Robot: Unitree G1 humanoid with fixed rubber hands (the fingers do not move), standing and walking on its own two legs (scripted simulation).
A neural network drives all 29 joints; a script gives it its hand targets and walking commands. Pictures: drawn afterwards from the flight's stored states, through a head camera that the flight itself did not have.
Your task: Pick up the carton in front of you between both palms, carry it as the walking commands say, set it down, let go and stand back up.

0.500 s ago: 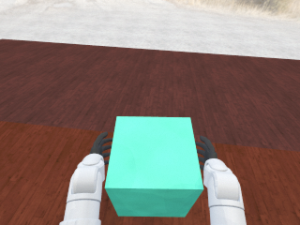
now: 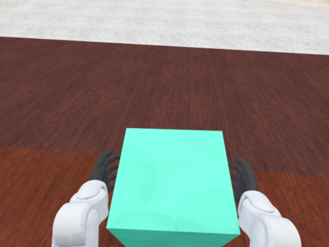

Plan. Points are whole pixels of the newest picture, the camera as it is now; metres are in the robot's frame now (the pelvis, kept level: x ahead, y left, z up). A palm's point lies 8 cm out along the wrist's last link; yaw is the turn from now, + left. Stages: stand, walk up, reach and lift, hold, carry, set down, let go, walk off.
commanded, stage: carry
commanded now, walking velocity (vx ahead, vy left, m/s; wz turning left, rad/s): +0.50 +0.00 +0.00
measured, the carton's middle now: (171, 195) +0.26 -0.01 +0.03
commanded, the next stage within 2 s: none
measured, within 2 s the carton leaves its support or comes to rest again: neither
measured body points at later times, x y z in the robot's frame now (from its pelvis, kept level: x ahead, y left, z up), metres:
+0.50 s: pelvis +0.32 +0.04 +0.01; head +0.32 +0.05 +0.46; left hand +0.57 +0.17 +0.07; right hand +0.54 -0.13 +0.07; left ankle +0.40 +0.10 -0.72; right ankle +0.13 -0.07 -0.62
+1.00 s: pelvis +0.67 -0.02 -0.01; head +0.67 -0.03 +0.44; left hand +0.92 +0.13 +0.09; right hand +0.92 -0.17 +0.08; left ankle +0.44 +0.10 -0.64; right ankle +0.77 -0.09 -0.72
